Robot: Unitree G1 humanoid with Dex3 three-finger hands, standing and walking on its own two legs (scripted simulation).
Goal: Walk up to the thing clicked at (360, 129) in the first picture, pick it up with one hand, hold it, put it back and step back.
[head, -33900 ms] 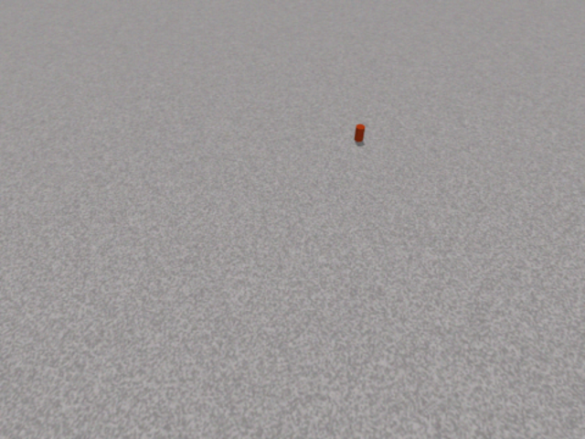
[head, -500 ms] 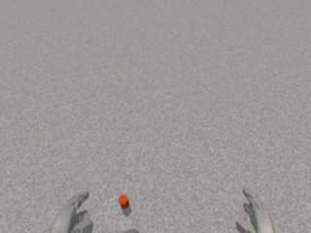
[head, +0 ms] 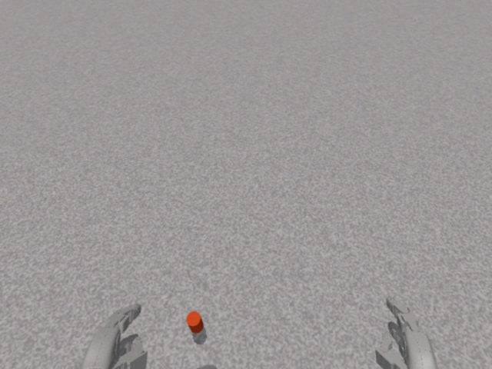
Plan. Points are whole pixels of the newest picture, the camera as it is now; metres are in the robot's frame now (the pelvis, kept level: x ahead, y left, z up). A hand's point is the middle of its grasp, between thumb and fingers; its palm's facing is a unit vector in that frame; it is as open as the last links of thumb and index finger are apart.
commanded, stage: home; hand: left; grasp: from above
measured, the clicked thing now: (195, 322) +0.40 +0.21 -0.67
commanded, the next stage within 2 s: stand in 0.22 s
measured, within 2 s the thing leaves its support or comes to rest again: neither
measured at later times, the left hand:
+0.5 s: hand out of the picture +0.14 +0.22 -0.09, palm faces +0.02 -0.95 -0.32, open 7.4 cm
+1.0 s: hand out of the picture +0.01 +0.25 -0.10, palm faces +0.04 -0.95 -0.32, open 7.4 cm
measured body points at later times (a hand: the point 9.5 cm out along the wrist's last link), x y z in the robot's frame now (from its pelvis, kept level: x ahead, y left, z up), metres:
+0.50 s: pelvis -0.01 +0.00 +0.02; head +0.01 +0.01 +0.47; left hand +0.14 +0.27 -0.07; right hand +0.13 -0.26 -0.09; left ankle +0.02 +0.12 -0.68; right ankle +0.00 -0.14 -0.68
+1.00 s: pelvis -0.01 +0.01 +0.06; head -0.02 +0.01 +0.51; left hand +0.01 +0.29 -0.08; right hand +0.06 -0.26 -0.08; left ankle +0.02 +0.13 -0.68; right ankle +0.00 -0.14 -0.68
